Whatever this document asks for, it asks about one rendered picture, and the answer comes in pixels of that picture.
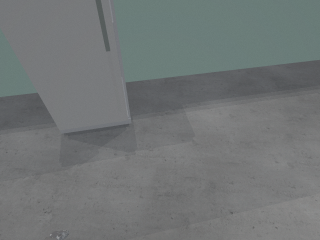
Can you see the handle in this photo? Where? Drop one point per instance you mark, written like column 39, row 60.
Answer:
column 103, row 25

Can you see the fridge door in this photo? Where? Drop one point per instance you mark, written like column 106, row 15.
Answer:
column 60, row 45

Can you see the robot left hand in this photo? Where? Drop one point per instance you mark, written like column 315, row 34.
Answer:
column 58, row 235

